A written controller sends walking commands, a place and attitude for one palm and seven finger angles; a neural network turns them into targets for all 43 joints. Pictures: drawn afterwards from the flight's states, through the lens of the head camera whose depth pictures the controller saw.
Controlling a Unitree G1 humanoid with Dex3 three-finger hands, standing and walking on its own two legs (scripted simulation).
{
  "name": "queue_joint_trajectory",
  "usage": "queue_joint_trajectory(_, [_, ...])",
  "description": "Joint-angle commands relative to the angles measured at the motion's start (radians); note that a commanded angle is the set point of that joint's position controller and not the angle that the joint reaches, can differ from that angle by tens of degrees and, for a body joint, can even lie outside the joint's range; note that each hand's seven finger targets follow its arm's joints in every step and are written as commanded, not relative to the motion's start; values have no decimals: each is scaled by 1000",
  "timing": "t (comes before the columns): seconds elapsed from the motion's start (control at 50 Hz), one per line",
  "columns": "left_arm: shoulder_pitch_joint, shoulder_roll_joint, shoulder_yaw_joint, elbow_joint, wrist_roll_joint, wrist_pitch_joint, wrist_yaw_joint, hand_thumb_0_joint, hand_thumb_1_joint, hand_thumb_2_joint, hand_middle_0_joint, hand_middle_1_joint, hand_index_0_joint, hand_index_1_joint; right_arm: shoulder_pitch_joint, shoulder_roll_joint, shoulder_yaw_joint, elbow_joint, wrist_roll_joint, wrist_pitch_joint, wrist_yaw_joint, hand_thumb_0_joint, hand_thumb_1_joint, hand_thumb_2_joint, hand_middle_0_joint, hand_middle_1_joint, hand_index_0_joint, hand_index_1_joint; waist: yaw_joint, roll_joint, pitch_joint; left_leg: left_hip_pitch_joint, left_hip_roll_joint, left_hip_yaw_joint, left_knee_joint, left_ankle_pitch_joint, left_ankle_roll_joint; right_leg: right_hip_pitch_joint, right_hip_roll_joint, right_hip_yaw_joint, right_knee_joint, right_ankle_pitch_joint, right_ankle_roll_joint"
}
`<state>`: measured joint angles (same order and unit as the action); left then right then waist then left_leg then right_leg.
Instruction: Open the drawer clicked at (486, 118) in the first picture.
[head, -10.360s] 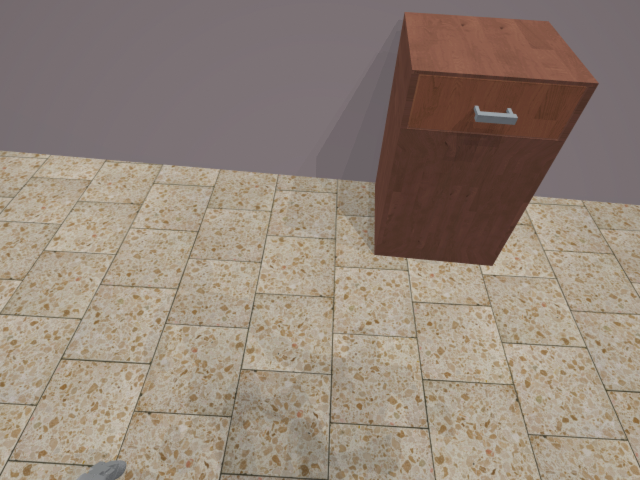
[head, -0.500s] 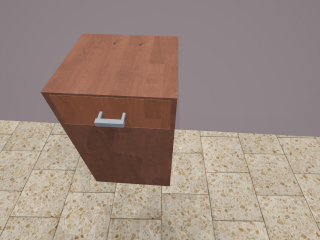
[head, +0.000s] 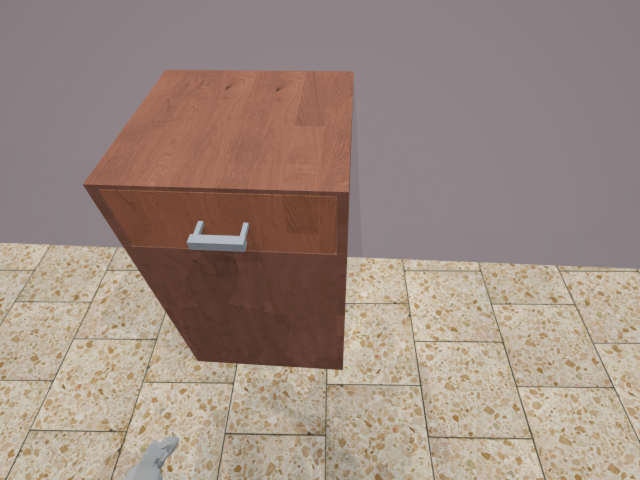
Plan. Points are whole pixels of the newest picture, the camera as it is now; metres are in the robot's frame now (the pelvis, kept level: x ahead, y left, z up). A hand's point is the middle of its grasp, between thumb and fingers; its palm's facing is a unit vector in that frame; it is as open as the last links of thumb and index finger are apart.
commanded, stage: raise the hand with hooked fingers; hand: left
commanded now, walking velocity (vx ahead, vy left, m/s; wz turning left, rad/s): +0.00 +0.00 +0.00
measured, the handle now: (220, 234) +0.54 +0.25 -0.08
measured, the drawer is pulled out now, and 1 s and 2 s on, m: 0.00 0.00 0.00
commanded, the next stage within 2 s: move the hooked fingers above the handle in 1.78 s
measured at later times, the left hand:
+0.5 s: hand (152, 427) +0.18 +0.24 -0.04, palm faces +0.08 -0.05 -1.00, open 9.8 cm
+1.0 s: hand (139, 354) +0.25 +0.25 +0.03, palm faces +0.08 -0.08 -0.99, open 12.7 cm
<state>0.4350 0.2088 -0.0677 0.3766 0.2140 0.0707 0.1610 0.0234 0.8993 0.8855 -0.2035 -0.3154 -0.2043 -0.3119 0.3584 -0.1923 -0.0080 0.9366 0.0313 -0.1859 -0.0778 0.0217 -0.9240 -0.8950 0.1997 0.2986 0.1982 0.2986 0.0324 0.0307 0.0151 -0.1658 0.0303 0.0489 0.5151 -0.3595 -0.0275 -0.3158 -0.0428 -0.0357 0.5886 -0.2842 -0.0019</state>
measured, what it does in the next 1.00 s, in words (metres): stands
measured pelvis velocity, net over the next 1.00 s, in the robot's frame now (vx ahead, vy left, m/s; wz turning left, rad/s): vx -0.02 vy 0.01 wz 0.00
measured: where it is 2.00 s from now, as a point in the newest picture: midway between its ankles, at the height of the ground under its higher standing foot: outside the picture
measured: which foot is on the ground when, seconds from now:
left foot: down 0.00-1.00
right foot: down 0.00-1.00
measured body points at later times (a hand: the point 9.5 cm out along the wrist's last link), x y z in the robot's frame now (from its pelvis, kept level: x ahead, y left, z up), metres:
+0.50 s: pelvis -0.04 -0.01 -0.04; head +0.01 -0.03 +0.40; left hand +0.17 +0.24 +0.01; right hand +0.22 -0.21 -0.12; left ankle -0.06 +0.13 -0.73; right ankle +0.01 -0.12 -0.73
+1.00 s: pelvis -0.02 +0.01 -0.01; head +0.02 -0.01 +0.44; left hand +0.24 +0.25 +0.08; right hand +0.17 -0.23 -0.12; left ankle -0.06 +0.13 -0.73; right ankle +0.01 -0.12 -0.73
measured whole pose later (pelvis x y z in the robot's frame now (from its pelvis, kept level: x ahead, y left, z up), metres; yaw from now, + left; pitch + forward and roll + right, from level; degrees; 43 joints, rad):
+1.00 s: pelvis -0.02 +0.01 -0.01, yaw +0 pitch +6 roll +1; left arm 0.14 0.38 -0.04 0.03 1.02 0.01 0.31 0.00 -0.21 0.42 -0.30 -1.02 -0.30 -1.01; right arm 0.16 -0.26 -0.05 0.61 -0.04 0.05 -0.01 0.01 -0.90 -0.90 0.20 0.30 0.20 0.30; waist 0.07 0.05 -0.04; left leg -0.36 0.02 0.05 0.67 -0.40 0.00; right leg -0.49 -0.06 -0.02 0.68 -0.29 0.02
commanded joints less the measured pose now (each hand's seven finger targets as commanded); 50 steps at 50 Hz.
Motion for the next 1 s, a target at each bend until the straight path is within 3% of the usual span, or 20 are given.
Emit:
queue_joint_trajectory(0.0, [-67,151,25,-344,364,-60,129,0,737,830,-212,-405,-212,-405,-210,-169,-52,-306,-63,-87,-1,0,-900,-900,200,300,200,300,-31,-170,-101,-210,-48,-44,32,267,46,-112,45,18,-32,32,-37])
queue_joint_trajectory(0.02, [35,155,43,-333,456,-63,152,0,713,820,-213,-420,-213,-420,-224,-169,-66,-360,-67,-64,16,0,-900,-900,200,300,200,300,13,-141,-132,-239,-64,-34,44,243,37,-90,51,50,-27,-24,-47])
queue_joint_trajectory(0.04, [145,128,28,-301,552,-70,177,0,690,810,-215,-435,-215,-435,-241,-162,-70,-404,-80,-31,36,0,-900,-900,200,300,200,300,40,-170,-159,-274,-70,-21,61,214,28,-88,59,47,-8,-59,-55])
queue_joint_trajectory(0.08, [233,93,-2,-262,693,-92,216,0,643,790,-218,-465,-218,-465,-287,-168,-77,-463,-95,47,73,0,-900,-900,200,300,200,300,62,-232,-71,-376,-72,-7,84,117,23,-139,58,89,-9,-100,-66])
queue_joint_trajectory(0.12, [216,138,41,-308,785,-130,248,0,597,770,-222,-495,-222,-495,-333,-164,-75,-515,-88,111,103,0,-900,-900,200,300,200,300,92,-245,-102,-424,-83,0,112,89,28,-112,51,136,9,-76,-75])
queue_joint_trajectory(0.16, [136,201,93,-375,860,-162,286,0,550,750,-225,-525,-225,-525,-369,-155,-66,-554,-83,147,115,0,-900,-900,200,300,200,300,101,-188,-164,-438,-93,7,139,74,36,-97,40,149,42,-54,-74])
queue_joint_trajectory(0.22, [-75,272,149,-480,952,-187,356,0,480,720,-230,-570,-230,-570,-356,-136,-69,-564,-97,183,114,0,-900,-900,200,300,200,300,81,-153,-248,-436,-105,-1,212,54,44,-176,39,191,84,-83,-71])
queue_joint_trajectory(0.3, [-289,298,152,-603,936,-189,422,0,387,680,-237,-630,-237,-630,-333,-125,-80,-571,-107,183,99,0,-900,-900,200,300,200,300,25,-11,-387,-324,-99,-16,311,80,49,-294,28,193,140,-62,-66])
queue_joint_trajectory(0.34, [-349,299,139,-613,921,-179,434,0,340,660,-240,-660,-240,-660,-334,-125,-77,-562,-113,181,87,0,-900,-900,200,300,200,300,-6,-14,-376,-314,-93,-26,334,64,53,-334,32,171,145,-73,-58])
queue_joint_trajectory(0.4, [-341,314,129,-582,892,-128,402,0,270,630,-245,-705,-245,-705,-343,-128,-64,-553,-110,182,78,0,-900,-900,200,300,200,300,-8,25,-380,-307,-85,-19,305,108,52,-267,39,112,145,12,-54])
queue_joint_trajectory(0.42, [-330,290,113,-557,876,-98,383,0,247,620,-247,-720,-247,-720,-361,-126,-56,-552,-108,188,72,0,-900,-900,200,300,200,300,-12,10,-360,-325,-84,-21,288,109,55,-228,43,92,135,40,-49])
queue_joint_trajectory(0.52, [-268,271,78,-500,822,-14,241,0,130,570,-255,-795,-255,-795,-375,-132,-31,-545,-88,197,47,0,-900,-900,200,300,200,300,20,-72,-319,-322,-66,-19,170,138,55,-63,43,39,83,108,-38])
queue_joint_trajectory(0.6, [-234,298,102,-497,813,-41,169,0,37,530,-262,-855,-262,-855,-352,-132,-22,-534,-86,197,46,0,-900,-900,200,300,200,300,43,-92,-241,-315,-58,-19,103,132,51,-20,36,32,40,78,-36])
queue_joint_trajectory(0.62, [-259,328,134,-509,817,-56,167,0,13,520,-263,-870,-263,-870,-352,-136,-23,-530,-88,198,46,0,-900,-900,200,300,200,300,48,-76,-242,-309,-57,-19,91,137,51,-7,37,36,34,71,-40])
queue_joint_trajectory(0.66, [-271,327,141,-530,822,-87,175,0,-33,500,-267,-900,-267,-900,-334,-133,-32,-525,-91,192,50,0,-900,-900,200,300,200,300,52,-34,-257,-275,-57,-21,81,162,49,-5,37,29,35,84,-44])
queue_joint_trajectory(0.74, [-327,345,172,-585,819,-127,218,0,-127,460,-273,-960,-273,-960,-315,-140,-49,-517,-94,182,56,0,-900,-900,200,300,200,300,44,-7,-289,-233,-58,-27,81,229,45,-6,40,20,45,135,-47])
queue_joint_trajectory(0.84, [-400,334,148,-571,806,-103,233,0,-243,410,-282,-1035,-282,-1035,-312,-153,-63,-501,-83,179,60,0,-900,-900,200,300,200,300,30,-11,-292,-203,-56,-31,71,271,44,-8,38,7,42,174,-44])
queue_joint_trajectory(0.94, [-474,350,124,-577,799,-60,179,0,-360,360,-290,-1110,-290,-1110,-326,-157,-62,-493,-71,188,56,0,-900,-900,200,300,200,300,39,4,-309,-155,-53,-34,35,324,43,46,37,-1,22,207,-44])
queue_joint_trajectory(0.98, [-483,352,116,-551,796,-46,148,0,-407,340,-293,-1140,-293,-1140,-328,-157,-58,-488,-66,194,54,0,-900,-900,200,300,200,300,41,-2,-274,-150,-51,-29,17,344,42,60,39,-2,6,230,-43])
